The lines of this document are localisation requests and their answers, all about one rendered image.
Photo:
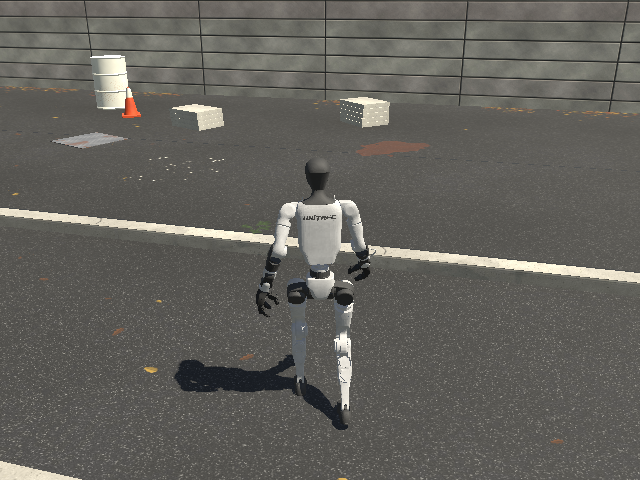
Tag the left robot upper arm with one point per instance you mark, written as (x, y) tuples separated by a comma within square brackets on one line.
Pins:
[(286, 212)]

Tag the humanoid robot torso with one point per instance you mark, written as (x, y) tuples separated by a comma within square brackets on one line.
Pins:
[(319, 238)]

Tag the left robot forearm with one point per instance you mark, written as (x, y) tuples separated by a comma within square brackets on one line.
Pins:
[(269, 272)]

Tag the robot right thigh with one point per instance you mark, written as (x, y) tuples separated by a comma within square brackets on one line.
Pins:
[(343, 306)]

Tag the right robot hand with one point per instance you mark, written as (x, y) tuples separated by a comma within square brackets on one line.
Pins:
[(365, 273)]

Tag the right robot upper arm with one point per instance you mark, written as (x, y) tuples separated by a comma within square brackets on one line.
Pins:
[(350, 210)]

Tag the right robot forearm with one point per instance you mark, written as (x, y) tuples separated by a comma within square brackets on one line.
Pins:
[(363, 256)]

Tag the left robot hand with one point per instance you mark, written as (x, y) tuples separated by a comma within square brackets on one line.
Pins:
[(261, 303)]

